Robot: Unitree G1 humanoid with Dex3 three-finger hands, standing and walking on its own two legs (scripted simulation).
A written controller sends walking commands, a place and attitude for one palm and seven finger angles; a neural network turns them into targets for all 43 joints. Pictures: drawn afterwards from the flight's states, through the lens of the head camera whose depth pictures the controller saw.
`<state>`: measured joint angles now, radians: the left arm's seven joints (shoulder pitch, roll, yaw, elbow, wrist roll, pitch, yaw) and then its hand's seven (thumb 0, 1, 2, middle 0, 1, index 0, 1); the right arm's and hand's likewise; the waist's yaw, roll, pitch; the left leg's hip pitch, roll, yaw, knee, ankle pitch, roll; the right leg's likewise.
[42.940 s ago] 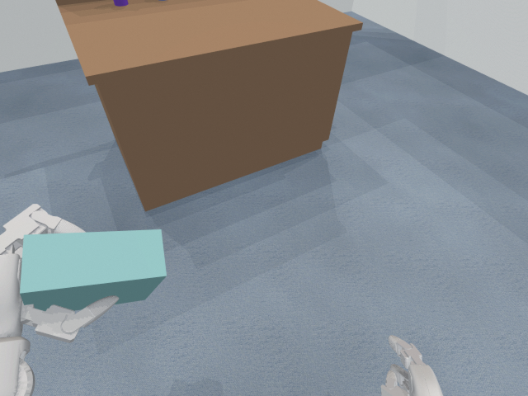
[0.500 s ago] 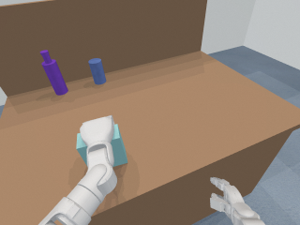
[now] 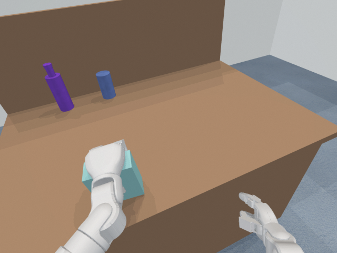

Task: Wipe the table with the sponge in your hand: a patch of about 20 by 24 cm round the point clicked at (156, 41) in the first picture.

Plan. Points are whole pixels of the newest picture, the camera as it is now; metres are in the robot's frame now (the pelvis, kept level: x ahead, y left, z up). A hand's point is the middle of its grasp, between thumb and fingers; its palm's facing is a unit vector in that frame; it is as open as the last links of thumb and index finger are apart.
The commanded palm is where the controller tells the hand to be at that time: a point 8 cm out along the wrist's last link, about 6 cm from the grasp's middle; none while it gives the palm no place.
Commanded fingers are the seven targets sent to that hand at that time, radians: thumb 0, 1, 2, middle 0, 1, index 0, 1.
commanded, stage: wipe back along the third lane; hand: left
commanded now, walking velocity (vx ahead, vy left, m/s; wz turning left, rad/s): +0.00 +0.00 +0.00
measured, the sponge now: (118, 183) +0.29 +0.18 +0.03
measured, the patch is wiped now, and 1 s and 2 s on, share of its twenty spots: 0.90 0.90 0.90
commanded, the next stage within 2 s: slide back across to the middle lane in 0.04 s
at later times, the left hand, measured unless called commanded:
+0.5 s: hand (109, 175) +0.27 +0.18 +0.09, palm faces +0.14 -0.23 -0.96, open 10.0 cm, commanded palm +0.21 +0.19 +0.14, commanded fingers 0.00 0.10 1.30 -1.20 -1.60 -1.20 -1.60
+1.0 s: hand (90, 183) +0.24 +0.22 +0.09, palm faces +0.16 -0.28 -0.95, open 10.0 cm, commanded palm +0.20 +0.23 +0.14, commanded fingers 0.00 0.10 1.30 -1.20 -1.60 -1.20 -1.60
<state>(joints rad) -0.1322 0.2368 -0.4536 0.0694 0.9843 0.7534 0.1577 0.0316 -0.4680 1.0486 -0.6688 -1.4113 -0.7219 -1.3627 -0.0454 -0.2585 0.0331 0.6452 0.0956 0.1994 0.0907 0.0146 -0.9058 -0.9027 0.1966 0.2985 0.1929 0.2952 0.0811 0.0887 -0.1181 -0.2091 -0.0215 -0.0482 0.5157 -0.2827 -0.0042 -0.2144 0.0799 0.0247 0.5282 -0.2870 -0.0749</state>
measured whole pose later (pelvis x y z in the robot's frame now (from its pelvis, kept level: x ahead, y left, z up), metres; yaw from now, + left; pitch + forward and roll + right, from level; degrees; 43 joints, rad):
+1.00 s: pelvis +0.00 +0.00 +0.00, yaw -1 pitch -4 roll +0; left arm 0.12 0.33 -0.22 -0.21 0.85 0.64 0.10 -0.01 -0.49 1.05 -0.71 -1.38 -0.75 -1.33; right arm -0.01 -0.26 0.04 0.64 0.07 0.16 -0.01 0.01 -0.90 -0.90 0.20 0.30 0.20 0.30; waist 0.08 0.08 -0.07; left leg -0.15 0.00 -0.03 0.49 -0.27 -0.01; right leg -0.16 0.10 0.05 0.48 -0.26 -0.08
